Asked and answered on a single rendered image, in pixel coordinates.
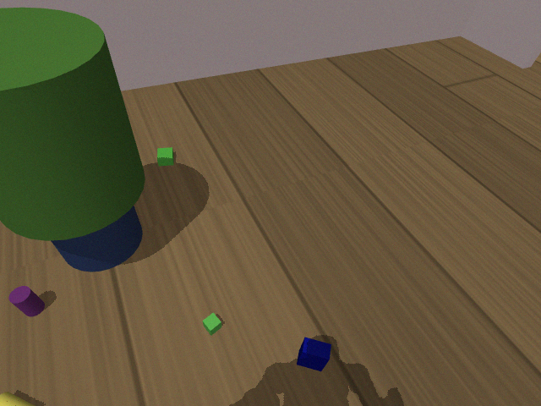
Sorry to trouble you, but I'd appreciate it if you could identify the potted plant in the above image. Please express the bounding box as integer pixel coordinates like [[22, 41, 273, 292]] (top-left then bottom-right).
[[0, 8, 145, 272]]

